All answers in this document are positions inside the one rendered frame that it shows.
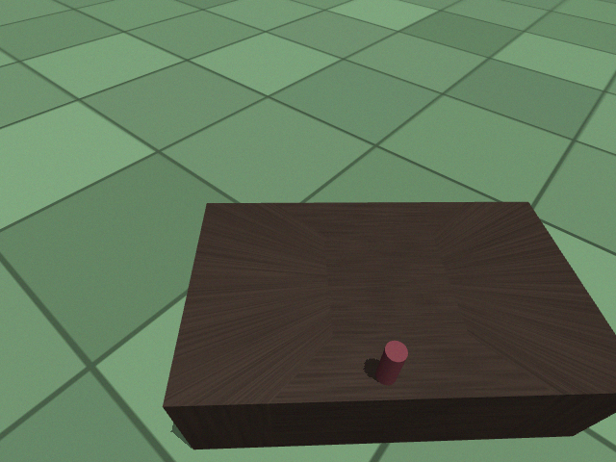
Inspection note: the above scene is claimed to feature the can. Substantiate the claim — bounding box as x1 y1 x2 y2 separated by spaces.
375 341 408 386

